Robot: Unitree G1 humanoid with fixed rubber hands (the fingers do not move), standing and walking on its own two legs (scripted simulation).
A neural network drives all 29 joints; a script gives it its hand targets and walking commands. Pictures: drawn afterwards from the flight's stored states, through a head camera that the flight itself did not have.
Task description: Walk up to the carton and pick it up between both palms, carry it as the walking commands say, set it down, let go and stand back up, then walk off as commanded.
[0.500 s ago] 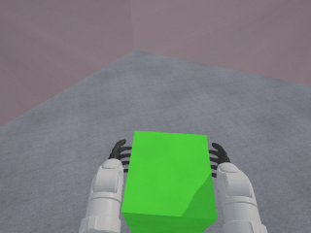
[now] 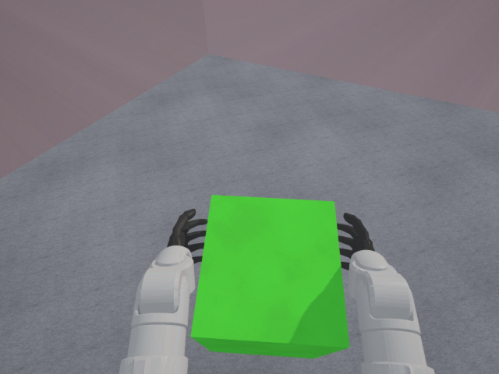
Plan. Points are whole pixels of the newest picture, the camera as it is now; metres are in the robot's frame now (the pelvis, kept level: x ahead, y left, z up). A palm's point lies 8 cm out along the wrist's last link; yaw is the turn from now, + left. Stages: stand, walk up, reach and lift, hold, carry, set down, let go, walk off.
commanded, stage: carry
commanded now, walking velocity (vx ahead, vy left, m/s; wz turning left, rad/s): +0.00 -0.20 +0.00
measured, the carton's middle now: (266, 283) +0.30 +0.01 -0.03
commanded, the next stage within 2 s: none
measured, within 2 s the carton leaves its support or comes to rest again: neither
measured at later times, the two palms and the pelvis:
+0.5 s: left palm (203, 279) +0.24 +0.10 +0.09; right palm (408, 279) +0.26 -0.18 +0.09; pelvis -0.03 -0.05 +0.00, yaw +3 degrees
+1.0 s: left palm (305, 313) +0.20 -0.04 +0.08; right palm out of the picture +0.19 -0.32 +0.07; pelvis -0.08 -0.17 +0.00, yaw +1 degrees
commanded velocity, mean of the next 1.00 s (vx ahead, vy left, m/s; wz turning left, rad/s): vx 0.00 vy -0.20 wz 0.00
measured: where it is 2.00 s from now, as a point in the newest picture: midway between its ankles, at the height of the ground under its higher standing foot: outside the picture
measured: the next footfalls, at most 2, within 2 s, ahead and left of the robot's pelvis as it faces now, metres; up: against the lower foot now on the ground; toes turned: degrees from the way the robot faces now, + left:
left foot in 0.54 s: -0.01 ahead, +0.06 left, +0.00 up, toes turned +10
right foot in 0.88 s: +0.00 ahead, -0.27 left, +0.00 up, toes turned -6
